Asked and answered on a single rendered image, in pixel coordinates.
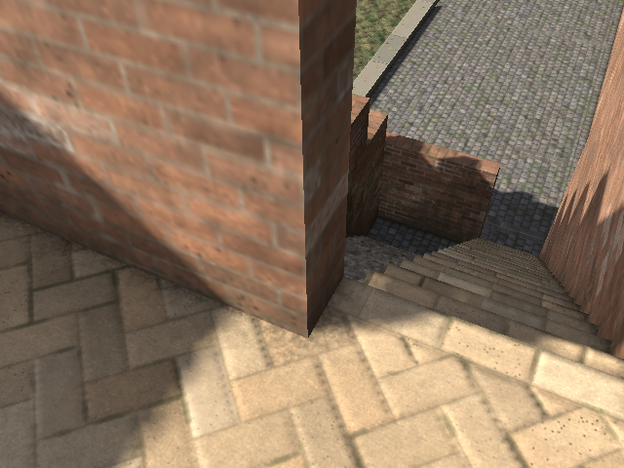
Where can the stairs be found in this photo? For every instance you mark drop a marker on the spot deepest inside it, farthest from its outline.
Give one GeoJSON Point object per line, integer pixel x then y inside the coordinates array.
{"type": "Point", "coordinates": [503, 290]}

